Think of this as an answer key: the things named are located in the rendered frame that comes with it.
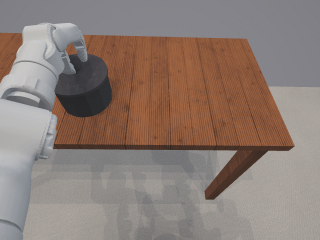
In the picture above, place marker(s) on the robot left hand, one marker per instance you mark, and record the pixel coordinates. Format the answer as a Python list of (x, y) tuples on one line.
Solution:
[(75, 36)]

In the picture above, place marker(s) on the left robot forearm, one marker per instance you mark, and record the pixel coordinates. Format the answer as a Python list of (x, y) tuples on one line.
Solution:
[(36, 69)]

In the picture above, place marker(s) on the pot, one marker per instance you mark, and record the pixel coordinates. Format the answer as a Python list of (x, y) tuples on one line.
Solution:
[(90, 104)]

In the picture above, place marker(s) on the robot left upper arm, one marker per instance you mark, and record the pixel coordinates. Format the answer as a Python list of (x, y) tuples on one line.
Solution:
[(27, 133)]

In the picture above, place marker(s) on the table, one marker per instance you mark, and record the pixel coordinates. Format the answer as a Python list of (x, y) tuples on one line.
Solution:
[(174, 93)]

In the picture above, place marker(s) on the knob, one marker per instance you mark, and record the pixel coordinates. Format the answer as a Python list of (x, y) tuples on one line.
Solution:
[(76, 62)]

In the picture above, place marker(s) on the lid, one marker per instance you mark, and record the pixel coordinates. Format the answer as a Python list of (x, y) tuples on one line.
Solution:
[(91, 76)]

